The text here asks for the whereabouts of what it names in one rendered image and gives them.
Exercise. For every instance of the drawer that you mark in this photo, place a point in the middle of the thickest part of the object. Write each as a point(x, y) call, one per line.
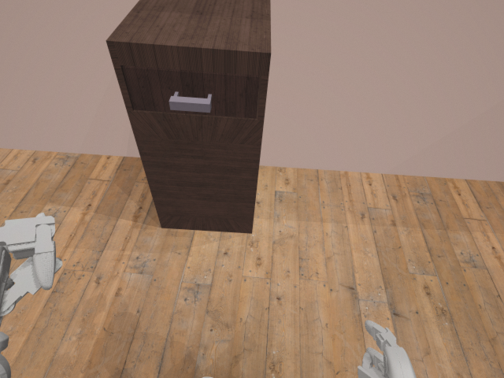
point(233, 95)

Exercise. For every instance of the cabinet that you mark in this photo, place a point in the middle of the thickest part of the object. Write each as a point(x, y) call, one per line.
point(202, 170)

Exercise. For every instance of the handle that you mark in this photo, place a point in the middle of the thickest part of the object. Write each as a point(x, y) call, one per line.
point(190, 104)

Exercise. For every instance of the robot left hand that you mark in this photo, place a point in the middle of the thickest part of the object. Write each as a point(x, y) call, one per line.
point(31, 238)

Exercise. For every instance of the robot right hand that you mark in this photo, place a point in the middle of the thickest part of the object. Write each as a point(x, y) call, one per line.
point(395, 362)

